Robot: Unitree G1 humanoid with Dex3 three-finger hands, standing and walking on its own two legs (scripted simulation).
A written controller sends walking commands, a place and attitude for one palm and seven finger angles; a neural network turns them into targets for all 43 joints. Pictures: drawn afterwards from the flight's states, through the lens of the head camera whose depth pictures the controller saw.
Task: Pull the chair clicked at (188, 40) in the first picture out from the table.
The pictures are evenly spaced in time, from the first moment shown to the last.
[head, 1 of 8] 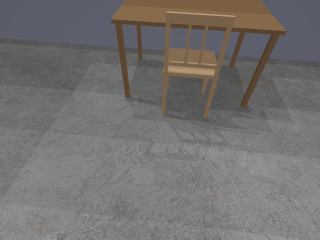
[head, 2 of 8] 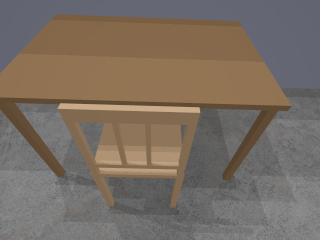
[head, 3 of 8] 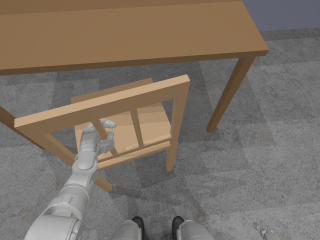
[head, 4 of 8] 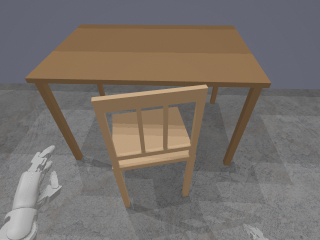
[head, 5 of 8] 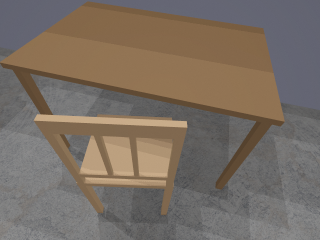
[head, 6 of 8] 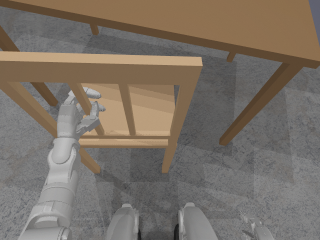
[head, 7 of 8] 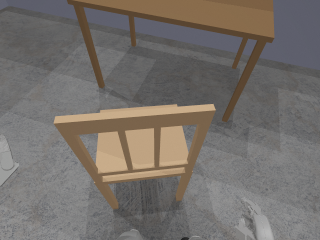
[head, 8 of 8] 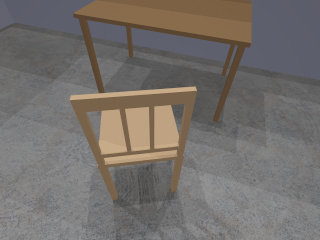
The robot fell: no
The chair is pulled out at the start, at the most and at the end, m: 0.00 0.63 0.63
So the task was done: yes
